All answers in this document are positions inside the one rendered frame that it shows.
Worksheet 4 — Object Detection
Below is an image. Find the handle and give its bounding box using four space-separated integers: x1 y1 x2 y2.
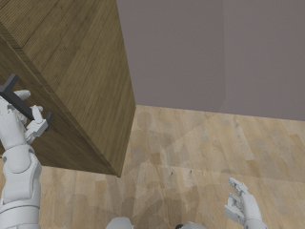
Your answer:
0 73 54 132

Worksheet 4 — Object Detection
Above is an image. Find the robot left thigh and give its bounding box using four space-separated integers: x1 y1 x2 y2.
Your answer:
106 217 133 229

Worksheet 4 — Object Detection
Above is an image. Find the right robot forearm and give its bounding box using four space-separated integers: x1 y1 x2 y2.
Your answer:
244 219 269 229

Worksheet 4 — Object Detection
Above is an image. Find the left robot forearm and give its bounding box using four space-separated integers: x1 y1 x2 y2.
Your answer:
0 144 42 229

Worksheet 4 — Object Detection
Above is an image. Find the left robot hand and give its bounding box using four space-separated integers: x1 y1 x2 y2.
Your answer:
0 90 49 151

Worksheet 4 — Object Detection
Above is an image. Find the wardrobe door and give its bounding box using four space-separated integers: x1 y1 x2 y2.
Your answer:
0 33 116 176

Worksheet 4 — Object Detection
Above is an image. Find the right robot hand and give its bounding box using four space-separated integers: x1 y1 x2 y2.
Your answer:
224 177 263 227

